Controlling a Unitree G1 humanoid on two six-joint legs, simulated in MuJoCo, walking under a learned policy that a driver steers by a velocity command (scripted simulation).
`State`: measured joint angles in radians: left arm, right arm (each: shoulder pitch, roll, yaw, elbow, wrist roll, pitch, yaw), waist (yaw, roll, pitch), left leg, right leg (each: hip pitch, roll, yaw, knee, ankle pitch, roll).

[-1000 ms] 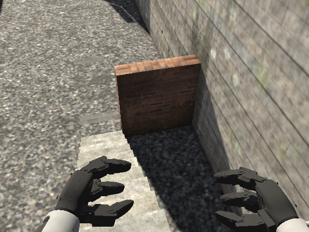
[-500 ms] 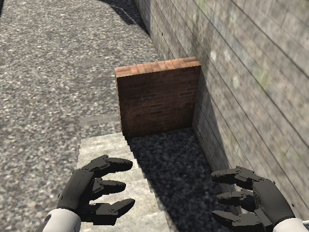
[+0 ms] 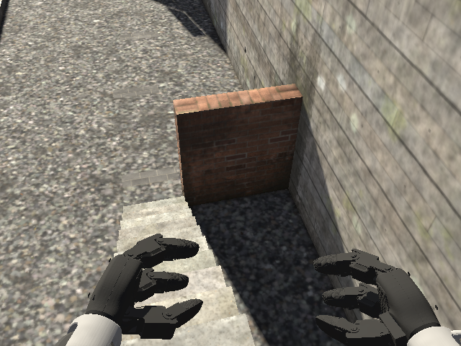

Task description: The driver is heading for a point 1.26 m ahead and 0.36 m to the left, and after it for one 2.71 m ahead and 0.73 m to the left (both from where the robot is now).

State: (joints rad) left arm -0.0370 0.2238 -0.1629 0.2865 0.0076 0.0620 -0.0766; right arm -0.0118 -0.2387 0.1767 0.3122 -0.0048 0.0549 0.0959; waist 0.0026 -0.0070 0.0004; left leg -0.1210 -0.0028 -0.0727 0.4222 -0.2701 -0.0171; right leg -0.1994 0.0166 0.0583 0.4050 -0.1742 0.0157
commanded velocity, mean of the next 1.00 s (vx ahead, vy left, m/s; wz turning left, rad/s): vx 1.00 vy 0.00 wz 0.00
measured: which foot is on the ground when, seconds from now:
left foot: down 0.00-1.00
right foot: down 0.00-1.00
